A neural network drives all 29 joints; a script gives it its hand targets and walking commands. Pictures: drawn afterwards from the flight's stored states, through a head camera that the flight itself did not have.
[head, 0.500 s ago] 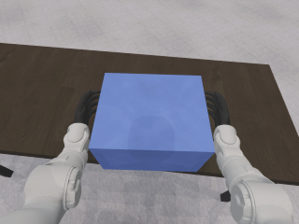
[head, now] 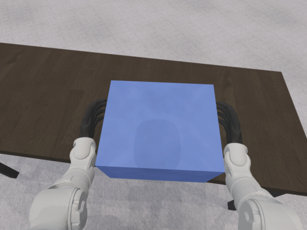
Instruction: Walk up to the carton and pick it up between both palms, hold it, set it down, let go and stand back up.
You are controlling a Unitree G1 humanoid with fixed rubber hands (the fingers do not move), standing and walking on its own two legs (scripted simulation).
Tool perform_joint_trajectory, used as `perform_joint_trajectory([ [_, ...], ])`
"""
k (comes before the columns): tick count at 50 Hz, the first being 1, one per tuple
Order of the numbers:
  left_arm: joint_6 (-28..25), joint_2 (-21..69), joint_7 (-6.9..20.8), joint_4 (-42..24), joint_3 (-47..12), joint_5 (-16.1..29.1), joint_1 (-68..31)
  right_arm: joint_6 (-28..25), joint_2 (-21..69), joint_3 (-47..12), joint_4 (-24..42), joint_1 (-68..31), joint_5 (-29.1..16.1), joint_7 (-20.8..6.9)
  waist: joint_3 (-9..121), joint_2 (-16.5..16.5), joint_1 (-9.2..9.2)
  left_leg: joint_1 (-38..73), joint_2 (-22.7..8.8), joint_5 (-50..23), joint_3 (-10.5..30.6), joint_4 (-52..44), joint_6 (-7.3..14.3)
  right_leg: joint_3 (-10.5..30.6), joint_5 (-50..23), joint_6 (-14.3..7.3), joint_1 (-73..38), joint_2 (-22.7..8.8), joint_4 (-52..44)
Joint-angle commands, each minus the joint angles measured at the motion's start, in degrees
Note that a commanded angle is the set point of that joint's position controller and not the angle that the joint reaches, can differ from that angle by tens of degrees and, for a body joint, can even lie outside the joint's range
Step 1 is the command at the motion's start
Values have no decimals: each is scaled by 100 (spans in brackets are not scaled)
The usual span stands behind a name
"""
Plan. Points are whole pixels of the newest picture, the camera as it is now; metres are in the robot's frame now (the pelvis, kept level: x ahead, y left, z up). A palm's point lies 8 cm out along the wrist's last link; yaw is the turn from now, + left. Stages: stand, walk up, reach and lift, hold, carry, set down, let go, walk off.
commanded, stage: reach and lift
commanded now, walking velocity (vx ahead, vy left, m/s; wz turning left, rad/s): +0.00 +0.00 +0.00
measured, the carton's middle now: (159, 133) +0.41 +0.02 -0.03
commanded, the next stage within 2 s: none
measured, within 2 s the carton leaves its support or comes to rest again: neither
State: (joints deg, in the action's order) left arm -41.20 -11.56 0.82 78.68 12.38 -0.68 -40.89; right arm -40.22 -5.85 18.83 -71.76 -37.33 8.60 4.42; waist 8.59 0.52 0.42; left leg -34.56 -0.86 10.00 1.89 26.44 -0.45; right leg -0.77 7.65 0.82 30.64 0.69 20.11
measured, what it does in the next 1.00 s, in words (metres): stands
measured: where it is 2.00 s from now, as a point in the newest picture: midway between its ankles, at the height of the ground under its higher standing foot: outside the picture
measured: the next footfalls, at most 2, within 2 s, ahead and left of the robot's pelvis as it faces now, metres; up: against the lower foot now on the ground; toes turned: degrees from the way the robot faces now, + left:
none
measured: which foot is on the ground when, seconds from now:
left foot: down 0.00-1.00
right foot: down 0.00-1.00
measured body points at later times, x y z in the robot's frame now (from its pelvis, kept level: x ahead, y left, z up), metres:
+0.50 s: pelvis -0.01 +0.00 +0.00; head +0.06 +0.01 +0.45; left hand +0.40 +0.21 +0.04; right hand +0.40 -0.18 +0.04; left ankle +0.01 +0.11 -0.74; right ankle +0.00 -0.13 -0.74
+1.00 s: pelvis +0.03 -0.01 +0.01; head +0.02 +0.00 +0.46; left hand +0.39 +0.20 +0.12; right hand +0.39 -0.19 +0.13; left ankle +0.01 +0.11 -0.74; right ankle +0.00 -0.13 -0.74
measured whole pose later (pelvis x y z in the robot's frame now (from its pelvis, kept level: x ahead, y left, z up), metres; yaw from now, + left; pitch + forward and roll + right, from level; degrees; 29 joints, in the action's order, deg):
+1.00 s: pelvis +0.03 -0.01 +0.01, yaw +1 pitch +0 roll -1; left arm 12.4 -8.5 -0.4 18.3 9.3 0.1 -19.7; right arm 7.0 -9.4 1.1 -24.1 -21.5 -11.1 7.8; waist 2.7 1.0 -1.4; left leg -6.4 -0.6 11.4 1.8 18.0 -0.7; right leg -0.8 10.1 0.3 3.4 0.3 13.7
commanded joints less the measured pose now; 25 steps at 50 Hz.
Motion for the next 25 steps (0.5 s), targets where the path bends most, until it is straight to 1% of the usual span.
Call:
perform_joint_trajectory([
  [1, -40, 3187, 621, -773, -1219, -782, -2664, -209, 2967, -1654, 129, -2312, 914, -911, 2921, -391, 57, 2230, 33, -2720, -540, 41, -544, -446, -1242, -92, -995, 50, -121],
  [3, 12, 3183, 614, -889, -1291, -688, -2931, -135, 2969, -1539, 175, -2479, 976, -903, 3006, -334, 21, 2151, 52, -2265, -568, -90, -499, -434, -664, -103, -858, 25, -255],
  [4, 38, 3276, 585, -999, -1394, -593, -3017, -107, 2954, -1462, 268, -2536, 994, -903, 3116, -340, -54, 2203, 36, -2138, -545, -131, -531, -490, -526, -118, -718, 49, -260],
  [5, 22, 3257, 572, -1030, -1433, -537, -3166, -83, 2982, -1436, 282, -2563, 1054, -912, 3272, -319, -15, 2198, 48, -2068, -574, -155, -537, -494, -488, -106, -696, 48, -293],
  [6, 23, 3260, 542, -1018, -1459, -476, -3247, -110, 2941, -1435, 479, -2793, 1066, -938, 3377, -276, 24, 2194, 41, -1955, -539, -154, -517, -498, -444, -124, -661, 43, -268],
  [7, 60, 3247, 518, -1038, -1514, -440, -3324, -48, 2982, -1423, 471, -2832, 1048, -950, 3467, -370, 41, 2162, 62, -1819, -575, -169, -513, -475, -315, -114, -594, 23, -263],
  [8, 80, 3205, 500, -1115, -1545, -348, -3464, 27, 3058, -1462, 530, -2890, 1020, -946, 3588, -299, 70, 2028, 81, -1571, -600, -199, -439, -445, -192, -115, -652, -14, -265],
  [9, 117, 3150, 490, -1157, -1528, -286, -3557, 134, 3074, -1475, 522, -2876, 989, -962, 3503, -316, 62, 1960, 92, -1453, -612, -235, -418, -410, -128, -107, -689, -30, -208],
  [10, 184, 3120, 496, -1075, -1529, -249, -3606, 270, 3132, -1491, 457, -2890, 942, -960, 3315, -320, 84, 1826, 103, -1121, -624, -315, -361, -351, 102, -100, -733, -54, -254],
  [11, 172, 3218, 503, -1113, -1564, -183, -3743, 273, 3146, -1473, 573, -3026, 950, -971, 3442, -346, 77, 1787, 96, -1240, -635, -308, -372, -363, 21, -91, -773, -56, -220],
  [12, 211, 3193, 515, -991, -1488, -205, -3721, 314, 3168, -1513, 641, -3083, 926, -976, 3331, -285, 121, 1703, 141, -1052, -674, -355, -330, -349, 107, -74, -875, -78, -241],
  [13, 237, 3188, 522, -1021, -1551, -138, -3737, 357, 3146, -1506, 613, -3105, 938, -972, 3375, -214, 78, 1684, 133, -976, -670, -386, -315, -338, 120, -52, -903, -64, -225],
  [14, 193, 3225, 518, -1154, -1543, -98, -3879, 356, 3245, -1538, 682, -3156, 936, -957, 3432, -186, 92, 1646, 122, -1050, -678, -384, -329, -338, 11, -43, -1030, -62, -182],
  [15, 250, 3238, 520, -1011, -1533, -139, -3795, 446, 3267, -1605, 613, -3102, 850, -955, 3261, -276, 108, 1691, 145, -1056, -642, -376, -337, -289, 1, -77, -1070, -61, -209],
  [16, 264, 3290, 520, -1049, -1545, -119, -3868, 467, 3260, -1656, 677, -3180, 835, -945, 3347, -274, 103, 1723, 137, -1168, -669, -375, -336, -317, -99, -57, -1083, -46, -197],
  [17, 273, 3347, 515, -1125, -1610, -93, -3848, 486, 3275, -1690, 640, -3123, 818, -939, 3403, -260, 43, 1869, 113, -1315, -631, -376, -370, -315, -211, -59, -1106, -14, -208],
  [18, 282, 3435, 503, -1163, -1677, -69, -3763, 452, 3237, -1745, 705, -3116, 751, -927, 3514, -324, 64, 2034, 91, -1553, -608, -325, -420, -347, -319, -111, -1023, 14, -234],
  [19, 322, 3403, 494, -1081, -1691, -64, -3734, 498, 3256, -1830, 682, -3088, 653, -909, 3507, -346, 58, 2084, 103, -1705, -590, -262, -431, -339, -428, -111, -989, 22, -234],
  [20, 353, 3470, 477, -1299, -1774, -10, -3595, 558, 3272, -2019, 764, -3008, 507, -901, 3563, -331, 84, 2232, 104, -1948, -539, -218, -441, -322, -633, -95, -1106, 58, -228],
  [21, 431, 3498, 483, -1270, -1853, 23, -3399, 646, 3274, -2226, 736, -2884, 363, -884, 3490, -290, 72, 2354, 93, -2251, -494, -158, -435, -306, -844, -98, -1203, 98, -255],
  [22, 451, 3546, 510, -1318, -1893, 76, -3429, 681, 3284, -2359, 874, -2955, 241, -881, 3554, -322, 78, 2397, 103, -2405, -480, -123, -442, -281, -949, -97, -1255, 79, -267],
  [23, 518, 3554, 505, -1458, -2011, 174, -3270, 798, 3279, -2536, 932, -2745, 64, -856, 3490, -281, 2, 2488, 130, -2498, -412, -117, -459, -249, -1083, -89, -1303, 106, -273],
  [24, 728, 3579, 487, -1095, -2173, 301, -3029, 1096, 3239, -2852, 1281, -2880, -129, -830, 3055, -133, 14, 2637, 176, -2130, -284, -169, -366, -179, -609, -92, -1531, 71, -366],
  [25, 814, 3760, 462, -1537, -2363, 467, -3254, 1344, 3432, -3075, 1554, -2876, -304, -780, 3031, -70, -63, 2503, 182, -2055, -257, -241, -352, -131, -429, -77, -1382, 66, -356],
])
